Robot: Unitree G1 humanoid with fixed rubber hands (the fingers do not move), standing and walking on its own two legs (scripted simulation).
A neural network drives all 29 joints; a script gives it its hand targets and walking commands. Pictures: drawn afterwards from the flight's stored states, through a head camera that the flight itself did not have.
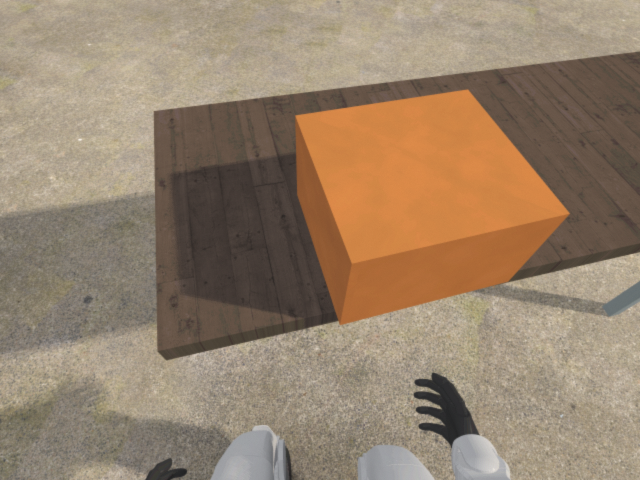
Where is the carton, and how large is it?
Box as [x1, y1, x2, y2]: [295, 90, 569, 324]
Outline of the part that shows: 468,90 454,91 295,115 297,195 340,324 507,281 569,213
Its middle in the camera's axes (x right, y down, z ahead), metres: +0.14 -0.06 +0.62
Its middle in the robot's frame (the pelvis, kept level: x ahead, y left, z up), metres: +0.50 -0.12 +0.00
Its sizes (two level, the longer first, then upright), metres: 0.298 0.275 0.183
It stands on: a table, 0.65 m high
